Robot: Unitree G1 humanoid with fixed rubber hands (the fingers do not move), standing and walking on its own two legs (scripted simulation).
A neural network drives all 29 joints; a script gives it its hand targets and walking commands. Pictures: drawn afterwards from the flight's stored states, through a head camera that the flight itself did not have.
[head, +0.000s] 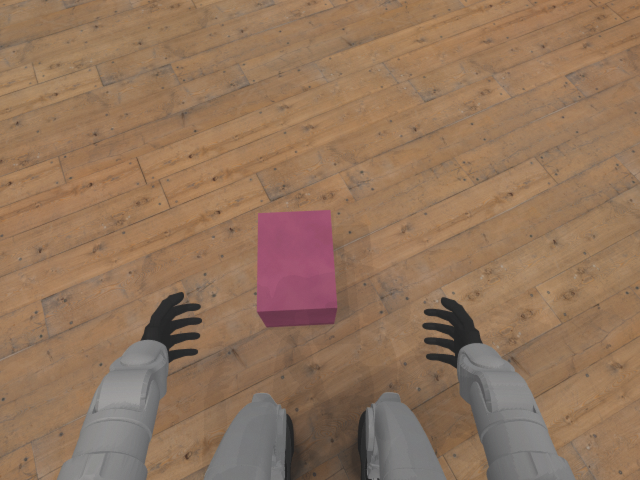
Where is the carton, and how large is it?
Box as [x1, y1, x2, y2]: [257, 210, 336, 326]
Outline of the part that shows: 330,210 258,213 257,312 266,326 333,323 336,311 336,295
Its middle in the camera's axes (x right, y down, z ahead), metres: -0.06 +0.09 +1.09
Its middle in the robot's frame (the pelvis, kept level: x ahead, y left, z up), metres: +0.55 +0.07 -0.60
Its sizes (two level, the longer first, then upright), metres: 0.269 0.196 0.200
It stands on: the floor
